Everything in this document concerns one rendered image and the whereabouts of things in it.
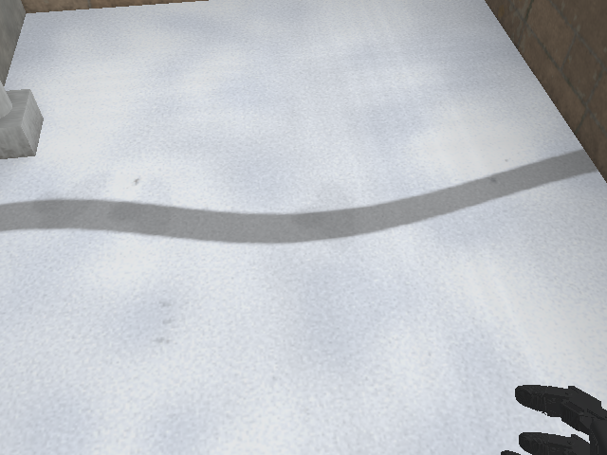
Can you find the robot right hand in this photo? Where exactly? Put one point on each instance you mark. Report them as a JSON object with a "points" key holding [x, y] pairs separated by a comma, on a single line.
{"points": [[576, 408]]}

